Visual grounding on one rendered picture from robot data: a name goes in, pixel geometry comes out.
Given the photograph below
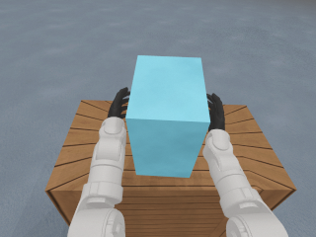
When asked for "robot left hand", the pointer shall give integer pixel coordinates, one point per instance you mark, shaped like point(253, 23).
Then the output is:
point(117, 107)

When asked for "right robot upper arm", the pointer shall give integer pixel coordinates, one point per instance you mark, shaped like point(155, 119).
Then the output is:
point(261, 224)

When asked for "robot left forearm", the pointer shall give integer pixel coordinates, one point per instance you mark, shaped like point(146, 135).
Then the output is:
point(103, 189)

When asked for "carton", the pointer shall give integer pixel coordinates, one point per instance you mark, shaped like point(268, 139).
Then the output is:
point(167, 115)

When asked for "pedestal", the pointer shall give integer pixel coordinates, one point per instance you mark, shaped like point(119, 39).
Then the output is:
point(160, 206)

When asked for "robot right hand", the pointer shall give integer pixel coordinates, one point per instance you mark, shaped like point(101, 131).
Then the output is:
point(216, 113)

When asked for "left robot upper arm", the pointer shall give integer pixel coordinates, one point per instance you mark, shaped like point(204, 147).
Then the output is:
point(97, 222)

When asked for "robot right forearm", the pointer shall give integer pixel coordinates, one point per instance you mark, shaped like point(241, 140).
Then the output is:
point(236, 194)

